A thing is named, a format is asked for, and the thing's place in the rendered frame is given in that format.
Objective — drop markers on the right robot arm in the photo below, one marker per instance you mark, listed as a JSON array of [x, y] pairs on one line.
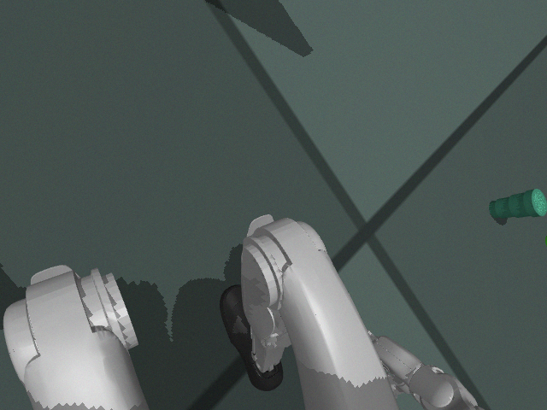
[[436, 390]]

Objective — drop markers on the right robot hand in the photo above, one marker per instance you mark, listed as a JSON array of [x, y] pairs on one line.
[[399, 363]]

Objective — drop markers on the right robot foot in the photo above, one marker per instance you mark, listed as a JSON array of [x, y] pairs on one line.
[[238, 330]]

